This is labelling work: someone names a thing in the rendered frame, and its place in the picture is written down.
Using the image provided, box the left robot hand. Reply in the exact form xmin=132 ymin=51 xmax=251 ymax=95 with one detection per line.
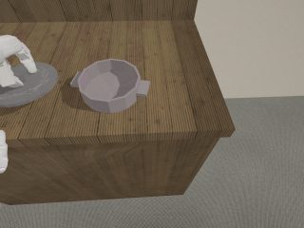
xmin=0 ymin=35 xmax=37 ymax=88

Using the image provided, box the table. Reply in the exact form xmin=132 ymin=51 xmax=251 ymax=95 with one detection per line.
xmin=0 ymin=0 xmax=236 ymax=205

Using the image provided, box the knob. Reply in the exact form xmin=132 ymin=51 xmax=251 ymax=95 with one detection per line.
xmin=10 ymin=66 xmax=30 ymax=83

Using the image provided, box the pot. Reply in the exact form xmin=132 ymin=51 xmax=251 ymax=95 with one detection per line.
xmin=70 ymin=58 xmax=150 ymax=114

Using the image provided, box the lid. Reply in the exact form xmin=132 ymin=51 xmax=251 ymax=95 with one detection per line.
xmin=0 ymin=62 xmax=59 ymax=107

